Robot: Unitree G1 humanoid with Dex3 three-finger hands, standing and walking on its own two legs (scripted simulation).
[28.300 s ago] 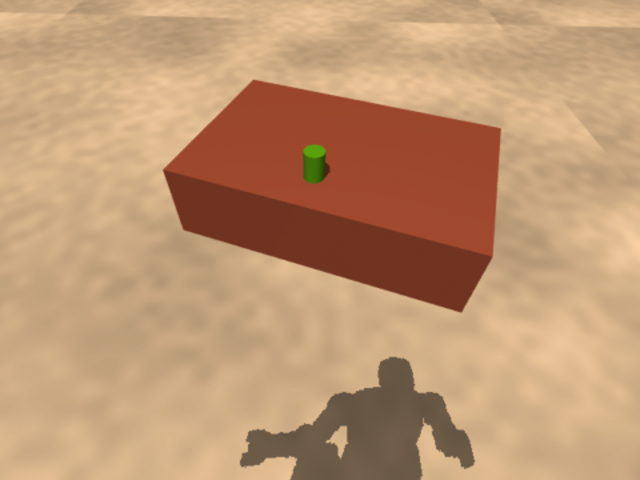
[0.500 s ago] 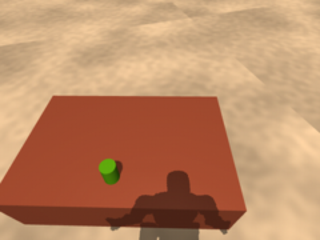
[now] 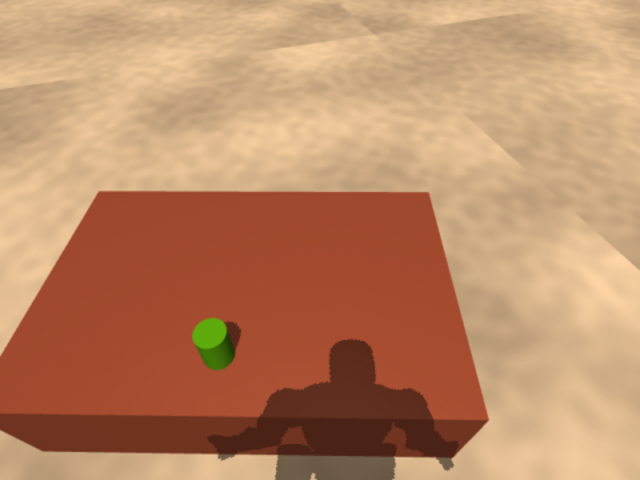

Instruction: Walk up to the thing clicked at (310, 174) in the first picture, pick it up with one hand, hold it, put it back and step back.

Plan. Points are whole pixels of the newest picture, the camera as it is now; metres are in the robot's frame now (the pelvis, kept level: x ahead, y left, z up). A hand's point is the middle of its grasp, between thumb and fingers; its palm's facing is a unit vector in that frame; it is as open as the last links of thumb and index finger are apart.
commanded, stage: stand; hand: left
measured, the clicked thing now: (214, 344) +0.50 +0.26 -0.39
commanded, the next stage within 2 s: step back in 0.22 s
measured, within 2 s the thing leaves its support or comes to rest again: neither
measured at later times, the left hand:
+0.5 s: hand out of the picture +0.10 +0.31 -0.17, palm faces -0.04 -0.92 -0.40, open 7.4 cm
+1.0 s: hand out of the picture -0.03 +0.33 -0.17, palm faces -0.11 -0.91 -0.41, open 7.4 cm
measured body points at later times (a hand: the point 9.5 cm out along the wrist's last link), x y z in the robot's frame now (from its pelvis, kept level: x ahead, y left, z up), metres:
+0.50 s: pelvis -0.05 +0.04 -0.02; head +0.02 +0.05 +0.42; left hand +0.10 +0.36 -0.14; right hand +0.04 -0.28 -0.14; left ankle -0.07 +0.17 -0.73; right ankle +0.02 -0.09 -0.75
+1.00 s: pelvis -0.15 +0.06 -0.03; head -0.08 +0.05 +0.41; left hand -0.02 +0.37 -0.15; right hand -0.05 -0.26 -0.15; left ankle -0.07 +0.17 -0.75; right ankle -0.18 -0.06 -0.75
